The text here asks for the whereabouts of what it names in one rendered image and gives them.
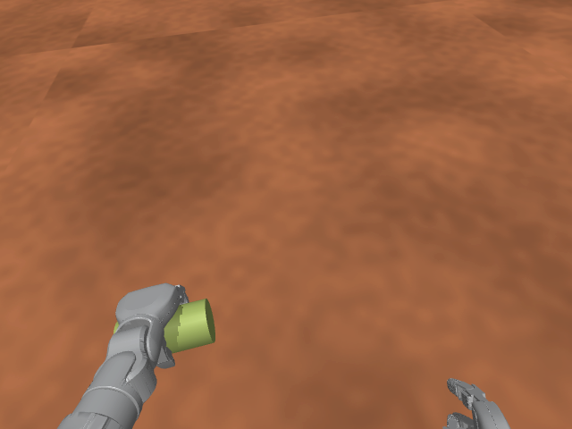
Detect can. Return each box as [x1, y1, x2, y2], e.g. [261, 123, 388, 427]
[114, 299, 215, 353]

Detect right robot hand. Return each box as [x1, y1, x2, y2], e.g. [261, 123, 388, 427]
[442, 378, 511, 429]

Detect left robot hand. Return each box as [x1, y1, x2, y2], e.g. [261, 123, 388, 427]
[115, 283, 189, 369]

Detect left robot arm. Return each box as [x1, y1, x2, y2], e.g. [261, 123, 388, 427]
[57, 315, 164, 429]

